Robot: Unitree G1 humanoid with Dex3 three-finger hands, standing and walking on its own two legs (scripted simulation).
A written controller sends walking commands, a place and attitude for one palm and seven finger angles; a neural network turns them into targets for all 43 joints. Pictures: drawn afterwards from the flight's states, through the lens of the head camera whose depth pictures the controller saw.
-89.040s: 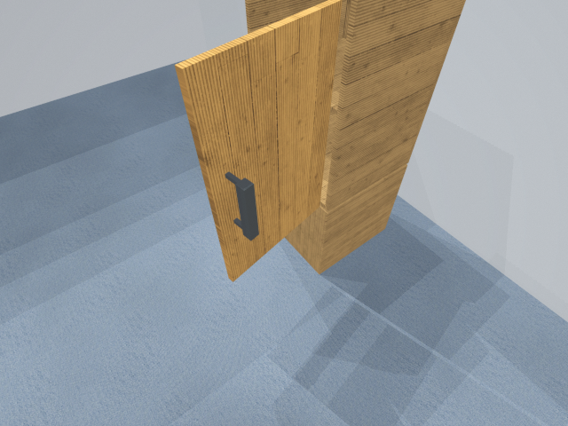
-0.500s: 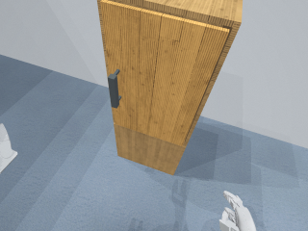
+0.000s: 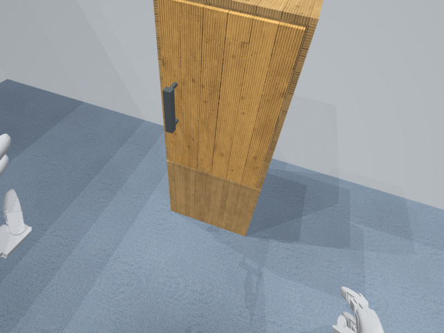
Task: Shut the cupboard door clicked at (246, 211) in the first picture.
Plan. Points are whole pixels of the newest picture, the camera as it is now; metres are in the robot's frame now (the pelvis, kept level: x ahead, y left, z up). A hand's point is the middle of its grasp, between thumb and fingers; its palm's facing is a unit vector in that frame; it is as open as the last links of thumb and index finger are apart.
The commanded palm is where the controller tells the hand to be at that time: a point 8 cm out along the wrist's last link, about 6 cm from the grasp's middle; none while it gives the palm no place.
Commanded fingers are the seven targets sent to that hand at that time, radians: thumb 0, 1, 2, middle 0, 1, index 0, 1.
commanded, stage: stop stepping back and stand still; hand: left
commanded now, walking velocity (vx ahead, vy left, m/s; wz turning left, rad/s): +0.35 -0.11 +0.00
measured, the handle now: (172, 107) +0.76 +0.19 -0.05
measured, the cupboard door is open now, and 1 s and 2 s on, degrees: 0 0 0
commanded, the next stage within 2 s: let the arm hang, fingers relaxed in 0.78 s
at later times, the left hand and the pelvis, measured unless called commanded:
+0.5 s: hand out of the picture +0.12 +0.30 +0.17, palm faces +0.52 -0.79 -0.33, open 7.4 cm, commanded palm +0.05 +0.32 +0.18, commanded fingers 0.00 0.90 0.90 -0.20 -0.30 -0.20 -0.30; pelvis -0.09 +0.02 -0.01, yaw +0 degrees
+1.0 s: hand (41, 329) +0.13 +0.27 +0.01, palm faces +0.20 -0.89 -0.41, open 7.4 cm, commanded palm none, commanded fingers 0.00 0.90 0.90 -0.20 -0.30 -0.20 -0.30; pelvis -0.09 +0.03 -0.01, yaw +1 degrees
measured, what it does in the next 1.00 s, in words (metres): steps on the spot: right foot, then left foot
